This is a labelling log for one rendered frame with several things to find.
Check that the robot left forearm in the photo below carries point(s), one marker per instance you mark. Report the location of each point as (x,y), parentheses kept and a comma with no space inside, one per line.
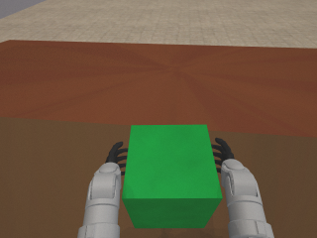
(102,204)

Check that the carton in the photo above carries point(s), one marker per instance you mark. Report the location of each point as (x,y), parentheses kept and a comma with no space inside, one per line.
(171,179)

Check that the robot right forearm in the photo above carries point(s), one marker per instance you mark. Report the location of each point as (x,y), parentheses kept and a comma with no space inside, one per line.
(244,202)

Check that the robot left hand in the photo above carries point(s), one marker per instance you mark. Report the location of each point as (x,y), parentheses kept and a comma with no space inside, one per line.
(112,157)

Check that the robot right hand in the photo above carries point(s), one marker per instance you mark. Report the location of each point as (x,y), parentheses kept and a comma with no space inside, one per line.
(225,150)

